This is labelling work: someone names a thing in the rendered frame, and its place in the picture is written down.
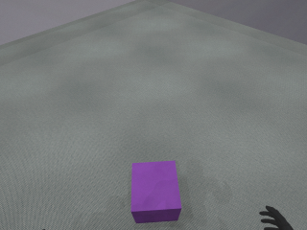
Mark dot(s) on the carton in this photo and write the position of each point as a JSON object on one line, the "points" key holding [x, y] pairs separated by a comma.
{"points": [[155, 193]]}

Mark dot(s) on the right robot hand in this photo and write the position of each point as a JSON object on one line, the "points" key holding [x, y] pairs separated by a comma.
{"points": [[278, 220]]}

